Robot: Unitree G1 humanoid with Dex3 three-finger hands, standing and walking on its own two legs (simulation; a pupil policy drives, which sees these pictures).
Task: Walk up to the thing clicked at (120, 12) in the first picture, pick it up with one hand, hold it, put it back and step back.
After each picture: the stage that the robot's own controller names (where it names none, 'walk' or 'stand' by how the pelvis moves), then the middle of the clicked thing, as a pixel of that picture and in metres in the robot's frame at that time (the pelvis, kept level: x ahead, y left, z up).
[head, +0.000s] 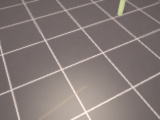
stand; (121, 6) +2.03 -0.58 -0.65
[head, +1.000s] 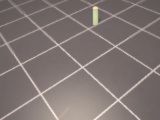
walk; (95, 16) +1.95 -0.09 -0.62
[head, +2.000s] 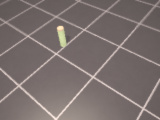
walk; (62, 36) +1.34 +0.26 -0.65
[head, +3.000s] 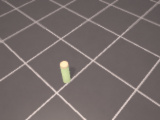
walk; (65, 72) +0.84 +0.20 -0.65
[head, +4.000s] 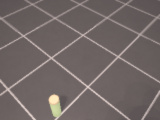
walk; (55, 106) +0.52 +0.19 -0.63
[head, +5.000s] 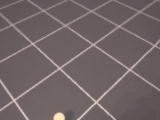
stand; out of the picture +0.41 +0.17 -0.64
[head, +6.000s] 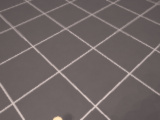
stand; out of the picture +0.40 +0.18 -0.65
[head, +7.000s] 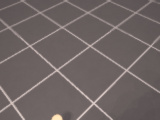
stand; out of the picture +0.41 +0.18 -0.66
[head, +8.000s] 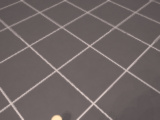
stand; out of the picture +0.40 +0.18 -0.66
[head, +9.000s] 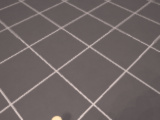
stand; out of the picture +0.40 +0.18 -0.66
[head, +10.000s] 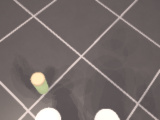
go down; (40, 84) +0.42 +0.20 -0.47
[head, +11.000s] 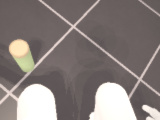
go down; (24, 58) +0.46 +0.24 -0.28
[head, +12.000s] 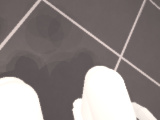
close in; out of the picture +0.44 +0.28 -0.18
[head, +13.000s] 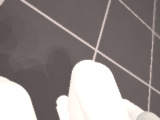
close; out of the picture +0.43 +0.30 -0.16
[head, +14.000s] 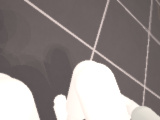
lift; out of the picture +0.41 +0.30 -0.16
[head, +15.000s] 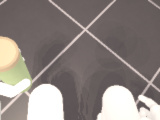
lift; (13, 71) +0.33 +0.23 +0.00
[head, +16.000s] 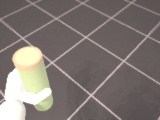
hold; (37, 83) +0.32 +0.16 +0.06
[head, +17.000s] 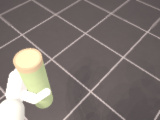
hold; (37, 83) +0.32 +0.16 +0.04
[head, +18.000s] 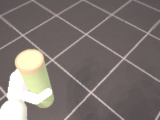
hold; (38, 83) +0.32 +0.16 +0.04
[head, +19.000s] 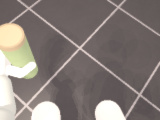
crouch; (21, 56) +0.41 +0.20 -0.03
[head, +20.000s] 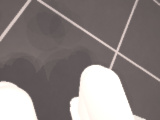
lower; out of the picture +0.45 +0.28 -0.12
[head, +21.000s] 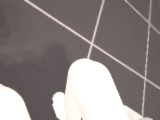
lower; out of the picture +0.45 +0.31 -0.16
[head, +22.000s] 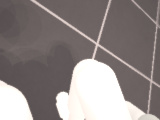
lower; out of the picture +0.43 +0.32 -0.16
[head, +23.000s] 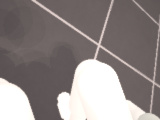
lower; out of the picture +0.42 +0.31 -0.16
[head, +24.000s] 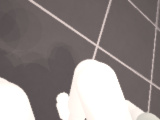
rest; out of the picture +0.42 +0.30 -0.16
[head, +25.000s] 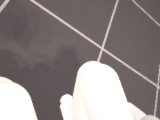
withdraw; out of the picture +0.42 +0.29 -0.17
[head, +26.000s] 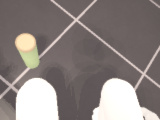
walk; (29, 53) +0.46 +0.23 -0.25
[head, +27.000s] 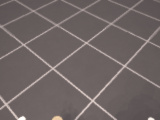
stand; out of the picture +0.39 +0.16 -0.59
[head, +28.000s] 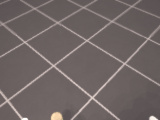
stand; out of the picture +0.40 +0.17 -0.60
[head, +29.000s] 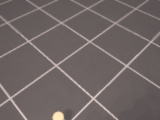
stand; out of the picture +0.40 +0.17 -0.62
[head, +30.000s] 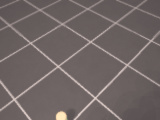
walk; out of the picture +0.41 +0.16 -0.65
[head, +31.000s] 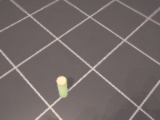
walk; (62, 87) +0.58 +0.15 -0.64
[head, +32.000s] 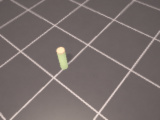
walk; (62, 58) +0.89 +0.24 -0.64
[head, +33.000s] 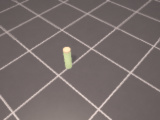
stand; (67, 58) +1.03 +0.19 -0.64
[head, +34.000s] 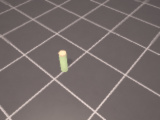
stand; (63, 61) +1.03 +0.19 -0.66
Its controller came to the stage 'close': yes
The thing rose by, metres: 0.68
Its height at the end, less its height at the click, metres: +0.00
